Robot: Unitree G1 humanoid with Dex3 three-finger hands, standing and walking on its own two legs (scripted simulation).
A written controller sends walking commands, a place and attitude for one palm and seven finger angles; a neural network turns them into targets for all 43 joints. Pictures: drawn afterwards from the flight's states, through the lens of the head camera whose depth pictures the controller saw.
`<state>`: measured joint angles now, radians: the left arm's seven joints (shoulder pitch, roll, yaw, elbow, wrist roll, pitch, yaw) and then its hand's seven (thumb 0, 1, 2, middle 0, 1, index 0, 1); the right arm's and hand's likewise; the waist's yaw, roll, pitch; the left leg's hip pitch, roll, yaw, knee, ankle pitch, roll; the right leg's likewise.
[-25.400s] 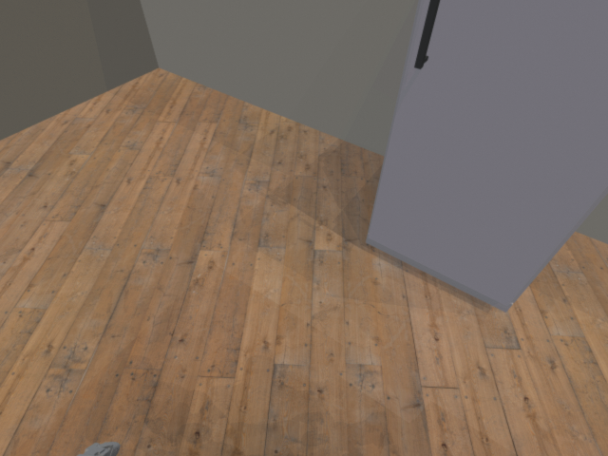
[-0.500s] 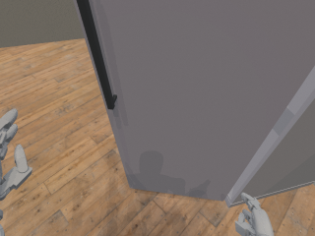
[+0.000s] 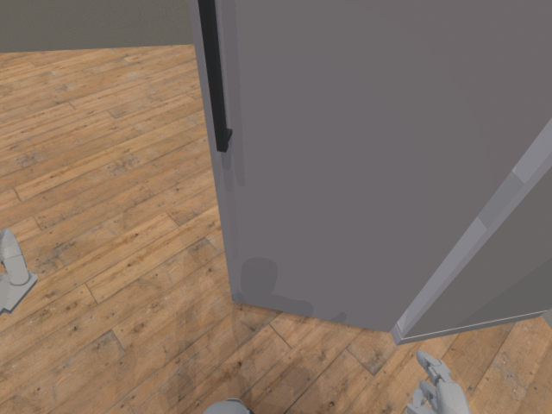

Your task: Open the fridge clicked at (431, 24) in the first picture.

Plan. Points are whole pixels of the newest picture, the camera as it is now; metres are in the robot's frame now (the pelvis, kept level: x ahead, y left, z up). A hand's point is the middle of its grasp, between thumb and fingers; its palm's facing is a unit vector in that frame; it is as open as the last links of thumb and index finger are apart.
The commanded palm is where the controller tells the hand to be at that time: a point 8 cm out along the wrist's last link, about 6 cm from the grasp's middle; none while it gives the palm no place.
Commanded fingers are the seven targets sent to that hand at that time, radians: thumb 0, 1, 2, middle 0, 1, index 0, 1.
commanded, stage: step back with the hand held close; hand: left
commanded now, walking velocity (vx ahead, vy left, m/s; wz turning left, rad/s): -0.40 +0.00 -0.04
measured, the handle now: (215, 42) +0.56 +0.14 +0.27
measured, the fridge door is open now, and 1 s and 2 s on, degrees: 68 68 68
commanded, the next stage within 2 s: stop stepping back and stand still in 0.38 s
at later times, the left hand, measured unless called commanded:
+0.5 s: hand out of the picture +0.08 +0.29 +0.19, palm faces +0.57 -0.75 -0.33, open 7.4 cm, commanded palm +0.01 +0.32 +0.19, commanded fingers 0.00 0.90 0.90 -0.20 -0.30 -0.20 -0.30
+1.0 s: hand out of the picture -0.02 +0.30 +0.18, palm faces +0.47 -0.81 -0.35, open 7.4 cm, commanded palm -0.09 +0.33 +0.19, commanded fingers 0.00 0.90 0.90 -0.20 -0.30 -0.20 -0.30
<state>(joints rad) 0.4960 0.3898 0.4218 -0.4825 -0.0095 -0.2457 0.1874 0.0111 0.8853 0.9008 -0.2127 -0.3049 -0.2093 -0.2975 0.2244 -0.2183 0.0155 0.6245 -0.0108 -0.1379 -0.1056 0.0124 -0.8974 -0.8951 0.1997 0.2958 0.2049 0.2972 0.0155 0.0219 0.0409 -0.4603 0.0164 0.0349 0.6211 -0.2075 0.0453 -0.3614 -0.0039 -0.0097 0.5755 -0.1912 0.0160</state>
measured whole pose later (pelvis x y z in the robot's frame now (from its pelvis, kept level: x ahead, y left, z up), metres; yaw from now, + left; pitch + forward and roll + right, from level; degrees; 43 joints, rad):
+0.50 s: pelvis -0.11 +0.01 -0.02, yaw +4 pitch -5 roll -3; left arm 0.38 0.40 0.44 -0.55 -0.01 -0.25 0.18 0.01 0.88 0.90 -0.21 -0.31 -0.21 -0.30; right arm 0.16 -0.20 0.00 0.67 -0.03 -0.13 -0.10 0.01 -0.90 -0.90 0.20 0.30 0.20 0.30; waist 0.03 -0.02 0.09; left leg -0.50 0.06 0.03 0.75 -0.15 0.04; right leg -0.57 0.05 0.06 1.00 -0.38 0.03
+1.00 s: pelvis -0.24 +0.03 +0.01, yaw -2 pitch -4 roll -1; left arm 0.47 0.39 0.41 -0.39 -0.03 -0.15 0.17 0.01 0.89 0.90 -0.21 -0.30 -0.20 -0.30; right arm 0.27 -0.23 0.00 0.68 -0.01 -0.12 -0.10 0.01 -0.90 -0.90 0.20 0.30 0.20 0.30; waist -0.02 -0.03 -0.04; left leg -0.30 0.04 0.08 0.55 -0.19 0.03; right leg -0.33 0.02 -0.04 0.83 -0.48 -0.03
